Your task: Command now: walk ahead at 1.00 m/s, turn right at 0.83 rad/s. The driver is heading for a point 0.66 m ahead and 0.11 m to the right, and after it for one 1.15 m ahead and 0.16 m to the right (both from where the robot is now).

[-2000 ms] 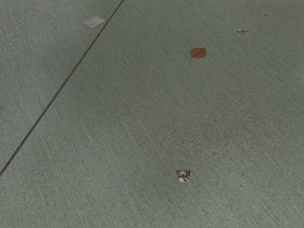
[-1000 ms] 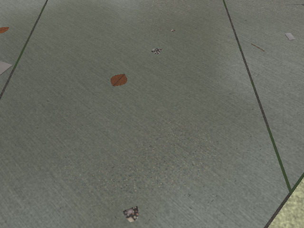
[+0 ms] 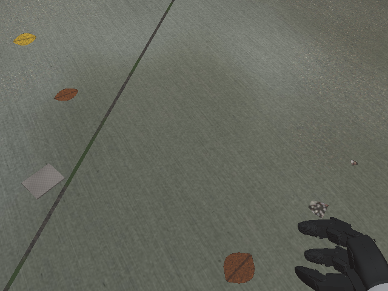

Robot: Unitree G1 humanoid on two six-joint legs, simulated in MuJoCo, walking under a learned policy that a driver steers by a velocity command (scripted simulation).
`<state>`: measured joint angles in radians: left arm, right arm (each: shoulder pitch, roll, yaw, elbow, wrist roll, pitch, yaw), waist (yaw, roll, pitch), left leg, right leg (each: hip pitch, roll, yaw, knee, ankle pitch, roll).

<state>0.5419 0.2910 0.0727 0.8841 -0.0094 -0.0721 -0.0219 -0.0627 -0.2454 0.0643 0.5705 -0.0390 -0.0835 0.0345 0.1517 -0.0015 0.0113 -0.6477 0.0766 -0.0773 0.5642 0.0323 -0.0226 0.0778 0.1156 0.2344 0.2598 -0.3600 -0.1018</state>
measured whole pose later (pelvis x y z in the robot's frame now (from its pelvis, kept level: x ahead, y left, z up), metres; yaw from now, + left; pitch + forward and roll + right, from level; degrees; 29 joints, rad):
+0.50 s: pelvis +0.47 -0.04 -0.04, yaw -27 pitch +1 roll +2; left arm -0.01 0.32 0.02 0.61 0.02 -0.02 -0.07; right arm 0.53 -0.27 -0.03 0.90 -0.04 -0.07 -0.01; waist -0.05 -0.04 0.03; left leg 0.15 0.07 0.27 0.77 -0.34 -0.05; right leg -0.56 0.08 -0.14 0.71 -0.19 -0.20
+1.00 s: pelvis +0.91 -0.20 -0.03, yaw -19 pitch +0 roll +1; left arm 0.34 0.29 0.02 0.84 0.04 -0.08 0.02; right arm 0.23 -0.31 -0.04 0.77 -0.02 -0.03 0.04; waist -0.03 0.00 0.04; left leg -0.49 -0.14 0.10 0.66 -0.21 0.19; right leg -0.08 0.07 -0.05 1.24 -0.35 -0.01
